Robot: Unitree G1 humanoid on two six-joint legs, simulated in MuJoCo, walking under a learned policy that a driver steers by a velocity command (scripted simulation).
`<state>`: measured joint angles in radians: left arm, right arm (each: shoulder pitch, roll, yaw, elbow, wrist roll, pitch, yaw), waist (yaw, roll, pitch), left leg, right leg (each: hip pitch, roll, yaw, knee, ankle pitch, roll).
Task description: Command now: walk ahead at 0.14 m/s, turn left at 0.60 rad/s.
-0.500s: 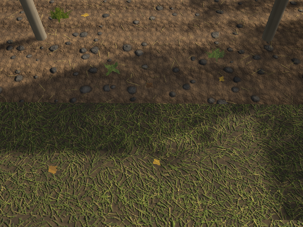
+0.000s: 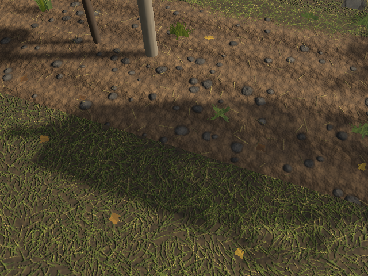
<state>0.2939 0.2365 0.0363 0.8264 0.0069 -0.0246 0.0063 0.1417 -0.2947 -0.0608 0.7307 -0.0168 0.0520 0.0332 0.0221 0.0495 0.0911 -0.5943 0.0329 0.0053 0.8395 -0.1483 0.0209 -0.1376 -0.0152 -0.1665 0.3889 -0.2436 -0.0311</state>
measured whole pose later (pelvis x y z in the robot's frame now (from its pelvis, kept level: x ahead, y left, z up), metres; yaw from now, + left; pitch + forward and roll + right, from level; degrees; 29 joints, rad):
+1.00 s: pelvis +0.01 +0.00 +0.00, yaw -23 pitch +2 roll +1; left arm 0.26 0.31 0.06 0.66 0.00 0.06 -0.02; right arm 0.12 -0.32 -0.05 0.75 -0.01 0.08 -0.01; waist 0.03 0.03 0.03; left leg -0.45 -0.02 -0.07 0.82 -0.35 -0.05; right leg -0.23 0.13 0.21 0.40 -0.18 -0.08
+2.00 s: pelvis +0.26 -0.16 -0.03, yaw -28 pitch +1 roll -1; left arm 0.50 0.26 0.02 0.99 0.03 -0.11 0.02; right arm 0.07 -0.29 -0.07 0.83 -0.04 -0.01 0.06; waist 0.05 0.04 0.01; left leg -0.64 0.03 -0.01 0.64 0.36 0.07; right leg 0.03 0.12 -0.02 0.48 -0.53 -0.10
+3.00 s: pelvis +0.79 -0.42 -0.19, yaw -12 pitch +1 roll -2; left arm 0.39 0.22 0.05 1.01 0.02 -0.10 0.01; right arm 0.07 -0.23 -0.06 0.84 -0.04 0.01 0.06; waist 0.04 0.02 0.06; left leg -0.59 0.07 0.08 0.69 -0.08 0.08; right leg 0.05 -0.02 -0.28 0.29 -0.34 0.00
